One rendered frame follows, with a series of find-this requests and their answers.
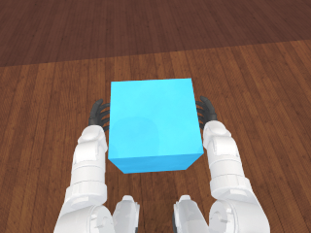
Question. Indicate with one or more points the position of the left robot hand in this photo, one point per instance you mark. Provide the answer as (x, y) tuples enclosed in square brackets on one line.
[(95, 115)]

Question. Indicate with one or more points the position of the carton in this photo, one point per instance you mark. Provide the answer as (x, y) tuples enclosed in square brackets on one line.
[(153, 126)]

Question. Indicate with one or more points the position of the right robot shin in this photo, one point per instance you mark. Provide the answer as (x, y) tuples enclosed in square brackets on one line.
[(183, 197)]

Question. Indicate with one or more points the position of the robot left forearm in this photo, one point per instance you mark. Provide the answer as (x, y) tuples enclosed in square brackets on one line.
[(87, 186)]

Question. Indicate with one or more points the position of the right robot hand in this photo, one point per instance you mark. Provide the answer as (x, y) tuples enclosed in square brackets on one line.
[(208, 111)]

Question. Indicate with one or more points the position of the robot right forearm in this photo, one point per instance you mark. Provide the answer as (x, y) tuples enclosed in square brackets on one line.
[(227, 175)]

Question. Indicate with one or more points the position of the right robot upper arm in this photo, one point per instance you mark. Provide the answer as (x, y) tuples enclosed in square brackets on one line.
[(234, 216)]

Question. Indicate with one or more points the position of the left robot upper arm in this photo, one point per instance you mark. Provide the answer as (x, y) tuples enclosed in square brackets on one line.
[(91, 219)]

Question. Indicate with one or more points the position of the right robot thigh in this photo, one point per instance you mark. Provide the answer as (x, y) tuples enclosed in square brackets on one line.
[(189, 218)]

